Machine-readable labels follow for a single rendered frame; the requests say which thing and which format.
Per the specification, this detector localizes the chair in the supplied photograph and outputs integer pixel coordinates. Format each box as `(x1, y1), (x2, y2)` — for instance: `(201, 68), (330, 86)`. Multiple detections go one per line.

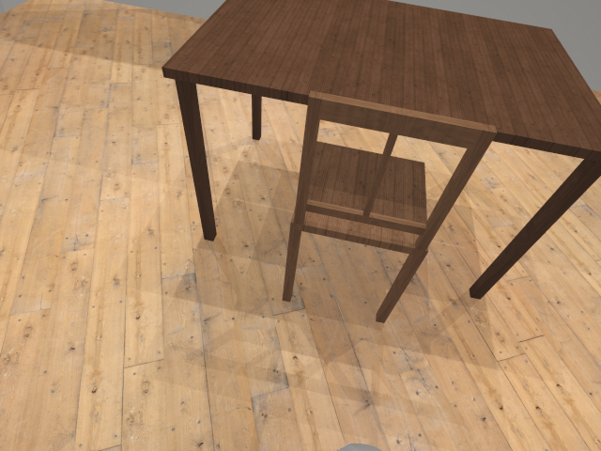
(282, 90), (497, 323)

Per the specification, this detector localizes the table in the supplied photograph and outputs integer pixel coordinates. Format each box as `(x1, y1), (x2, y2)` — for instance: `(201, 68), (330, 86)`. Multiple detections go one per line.
(162, 0), (601, 300)

